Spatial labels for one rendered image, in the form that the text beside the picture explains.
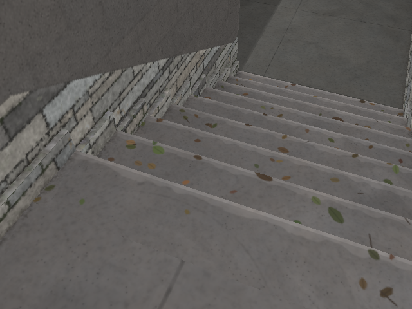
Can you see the stairs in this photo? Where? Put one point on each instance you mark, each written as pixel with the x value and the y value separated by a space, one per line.
pixel 333 163

